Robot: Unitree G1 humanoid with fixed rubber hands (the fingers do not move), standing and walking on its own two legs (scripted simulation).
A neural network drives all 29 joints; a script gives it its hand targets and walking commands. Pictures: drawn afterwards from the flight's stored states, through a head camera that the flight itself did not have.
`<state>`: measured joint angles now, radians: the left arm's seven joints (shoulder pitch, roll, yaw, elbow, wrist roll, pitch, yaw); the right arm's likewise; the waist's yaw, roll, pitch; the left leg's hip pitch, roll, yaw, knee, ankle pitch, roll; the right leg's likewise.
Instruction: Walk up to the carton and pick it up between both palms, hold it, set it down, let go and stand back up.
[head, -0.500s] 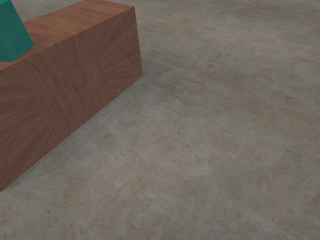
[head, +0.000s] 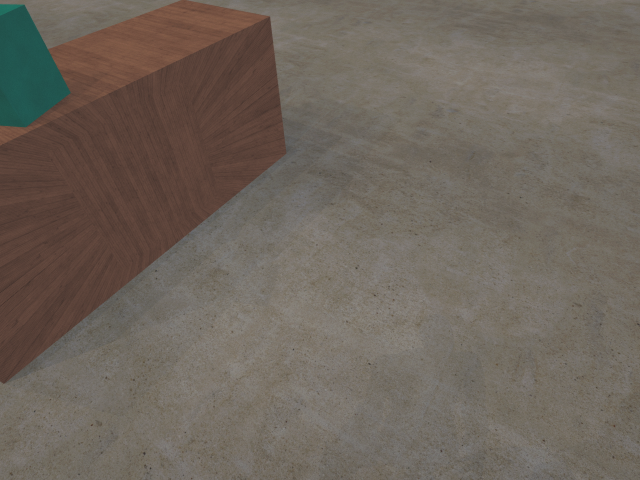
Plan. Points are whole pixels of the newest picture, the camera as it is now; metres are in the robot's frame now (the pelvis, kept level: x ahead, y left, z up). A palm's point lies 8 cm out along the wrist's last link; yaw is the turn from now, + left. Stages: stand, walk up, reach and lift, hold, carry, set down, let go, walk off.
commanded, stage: walk up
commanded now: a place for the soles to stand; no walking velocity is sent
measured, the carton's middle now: out of the picture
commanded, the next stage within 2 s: none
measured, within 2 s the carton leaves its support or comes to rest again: neither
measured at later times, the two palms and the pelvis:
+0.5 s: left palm out of the picture +0.14 +0.44 -0.10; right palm (483, 434) +0.22 -0.19 -0.09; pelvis +0.07 +0.10 -0.03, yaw +20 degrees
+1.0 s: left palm out of the picture +0.09 +0.43 -0.07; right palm (332, 239) +0.57 +0.00 -0.06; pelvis +0.27 +0.16 -0.01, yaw +37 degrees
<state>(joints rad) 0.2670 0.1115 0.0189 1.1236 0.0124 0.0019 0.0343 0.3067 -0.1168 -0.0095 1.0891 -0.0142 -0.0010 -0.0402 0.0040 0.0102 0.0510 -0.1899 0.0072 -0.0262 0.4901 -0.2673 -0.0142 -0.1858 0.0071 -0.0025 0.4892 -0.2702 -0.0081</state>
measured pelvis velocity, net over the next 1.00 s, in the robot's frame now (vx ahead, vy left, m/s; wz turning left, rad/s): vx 0.27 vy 0.16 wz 0.64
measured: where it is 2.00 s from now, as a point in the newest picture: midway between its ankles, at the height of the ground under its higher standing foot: (219, 377)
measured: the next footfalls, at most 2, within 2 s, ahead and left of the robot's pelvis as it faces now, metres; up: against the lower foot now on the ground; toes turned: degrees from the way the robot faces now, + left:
left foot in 0.36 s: +0.09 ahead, +0.25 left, +0.00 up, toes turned +23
right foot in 0.68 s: +0.36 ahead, +0.05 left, +0.00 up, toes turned +22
